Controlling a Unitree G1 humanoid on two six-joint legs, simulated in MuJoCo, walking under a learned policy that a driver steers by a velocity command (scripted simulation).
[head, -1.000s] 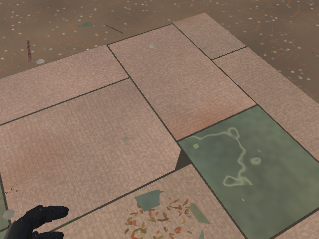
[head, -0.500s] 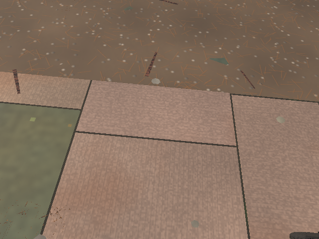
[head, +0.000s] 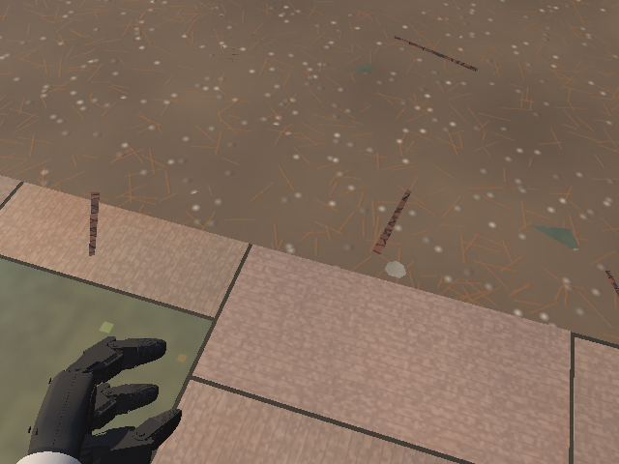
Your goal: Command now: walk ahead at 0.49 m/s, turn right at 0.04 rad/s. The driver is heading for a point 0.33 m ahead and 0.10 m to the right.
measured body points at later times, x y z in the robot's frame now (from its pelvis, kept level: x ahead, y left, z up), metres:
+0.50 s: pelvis +0.22 -0.04 +0.02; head +0.23 -0.04 +0.46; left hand +0.38 +0.21 -0.09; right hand +0.34 -0.32 -0.08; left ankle +0.31 +0.10 -0.71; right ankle +0.24 -0.12 -0.72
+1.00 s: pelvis +0.28 +0.00 +0.01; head +0.29 +0.00 +0.46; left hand +0.43 +0.24 -0.11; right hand +0.38 -0.28 -0.09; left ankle +0.30 +0.10 -0.72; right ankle +0.24 -0.12 -0.72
